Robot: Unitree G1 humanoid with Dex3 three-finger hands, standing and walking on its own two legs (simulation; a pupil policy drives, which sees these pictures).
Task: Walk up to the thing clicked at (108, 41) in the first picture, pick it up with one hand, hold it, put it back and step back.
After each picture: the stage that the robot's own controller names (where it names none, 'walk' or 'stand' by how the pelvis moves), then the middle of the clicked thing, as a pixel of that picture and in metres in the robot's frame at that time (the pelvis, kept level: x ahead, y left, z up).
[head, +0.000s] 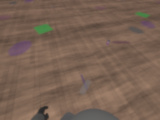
stand; (108, 42) +1.80 -0.49 -0.72
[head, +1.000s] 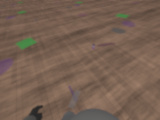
walk; (93, 46) +1.72 +0.00 -0.69
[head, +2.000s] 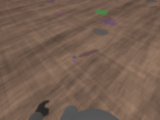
walk; (74, 58) +1.11 +0.33 -0.71
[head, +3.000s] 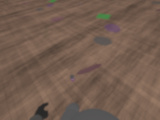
walk; (72, 77) +0.69 +0.31 -0.72
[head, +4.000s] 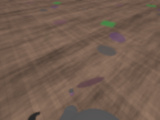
walk; (71, 91) +0.48 +0.24 -0.71
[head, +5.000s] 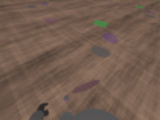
stand; (66, 98) +0.37 +0.22 -0.72
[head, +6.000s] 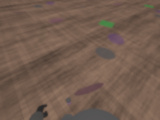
stand; (68, 101) +0.33 +0.19 -0.72
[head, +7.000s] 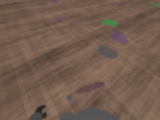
stand; (69, 98) +0.35 +0.20 -0.72
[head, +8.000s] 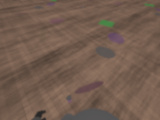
stand; (69, 98) +0.36 +0.21 -0.73
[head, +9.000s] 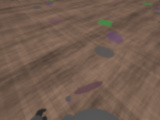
stand; (68, 99) +0.35 +0.22 -0.73
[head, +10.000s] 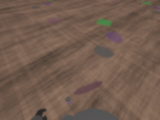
stand; (68, 100) +0.34 +0.22 -0.73
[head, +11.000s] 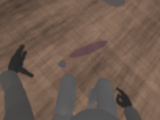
go down; (62, 65) +0.41 +0.22 -0.40
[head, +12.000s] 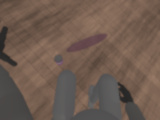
go down; (59, 60) +0.43 +0.23 -0.31
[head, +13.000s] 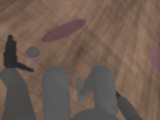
close in; (33, 54) +0.42 +0.27 -0.23
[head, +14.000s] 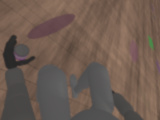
close; (21, 52) +0.41 +0.28 -0.23
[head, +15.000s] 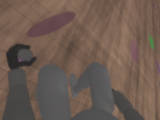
lift; (25, 56) +0.38 +0.26 -0.23
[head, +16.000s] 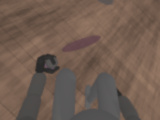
lift; (50, 64) +0.34 +0.25 -0.10
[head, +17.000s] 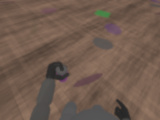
hold; (62, 73) +0.32 +0.18 +0.04
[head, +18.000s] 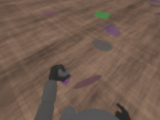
hold; (64, 76) +0.31 +0.17 +0.00
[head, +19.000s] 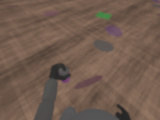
hold; (64, 74) +0.32 +0.17 +0.00
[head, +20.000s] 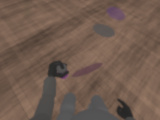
crouch; (62, 71) +0.35 +0.18 -0.06
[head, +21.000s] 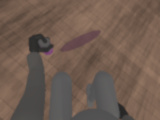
lower; (46, 46) +0.48 +0.24 -0.09
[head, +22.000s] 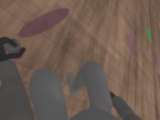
lower; (14, 50) +0.44 +0.27 -0.23
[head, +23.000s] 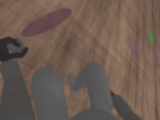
lower; (16, 50) +0.43 +0.27 -0.23
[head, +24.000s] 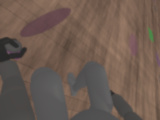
lower; (15, 50) +0.43 +0.28 -0.23
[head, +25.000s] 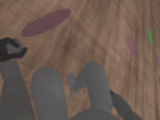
lower; (16, 50) +0.43 +0.28 -0.23
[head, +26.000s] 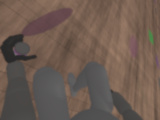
open; (21, 51) +0.42 +0.26 -0.24
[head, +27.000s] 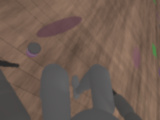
stand; (33, 50) +0.42 +0.25 -0.24
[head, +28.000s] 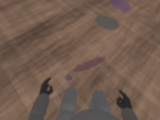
stand; (68, 78) +0.40 +0.18 -0.54
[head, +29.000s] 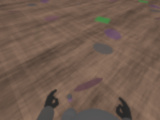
stand; (69, 97) +0.37 +0.18 -0.67
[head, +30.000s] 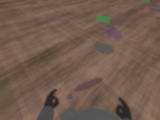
stand; (69, 97) +0.35 +0.18 -0.67
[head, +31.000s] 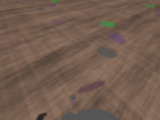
stand; (73, 98) +0.38 +0.17 -0.72
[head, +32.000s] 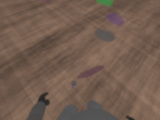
walk; (74, 84) +0.41 +0.11 -0.71
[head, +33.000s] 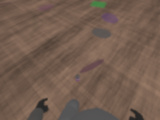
walk; (77, 77) +0.57 +0.15 -0.70
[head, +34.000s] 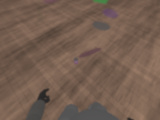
walk; (76, 60) +0.87 +0.20 -0.69
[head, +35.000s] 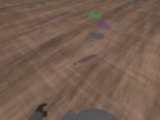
stand; (74, 65) +0.97 +0.23 -0.71
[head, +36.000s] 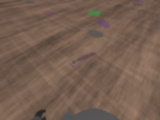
stand; (73, 63) +0.98 +0.25 -0.73
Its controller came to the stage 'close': yes
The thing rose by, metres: 0.72
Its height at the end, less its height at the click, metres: +0.00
